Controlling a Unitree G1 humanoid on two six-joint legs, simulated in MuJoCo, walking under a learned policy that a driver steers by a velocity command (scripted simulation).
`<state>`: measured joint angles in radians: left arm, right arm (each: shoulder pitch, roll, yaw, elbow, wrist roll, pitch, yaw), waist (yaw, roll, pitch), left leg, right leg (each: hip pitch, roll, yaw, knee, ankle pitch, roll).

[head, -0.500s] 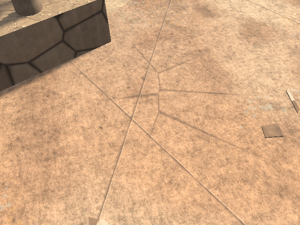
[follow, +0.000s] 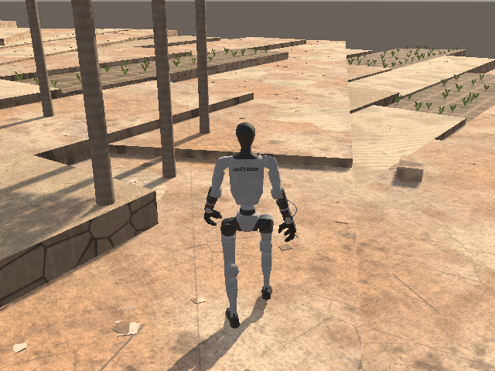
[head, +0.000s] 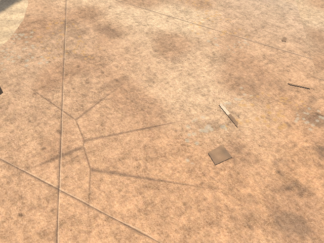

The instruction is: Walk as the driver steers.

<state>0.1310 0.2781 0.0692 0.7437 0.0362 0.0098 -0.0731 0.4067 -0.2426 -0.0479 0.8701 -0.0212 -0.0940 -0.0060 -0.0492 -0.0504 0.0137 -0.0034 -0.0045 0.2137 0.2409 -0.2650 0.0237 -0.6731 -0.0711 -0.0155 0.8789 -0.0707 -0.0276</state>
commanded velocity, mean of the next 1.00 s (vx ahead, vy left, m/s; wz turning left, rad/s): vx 0.12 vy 0.00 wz -0.35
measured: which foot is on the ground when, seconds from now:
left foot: down 0.00-0.16, up 0.18-0.70, down 0.72-1.00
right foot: up 0.00-0.14, down 0.16-1.00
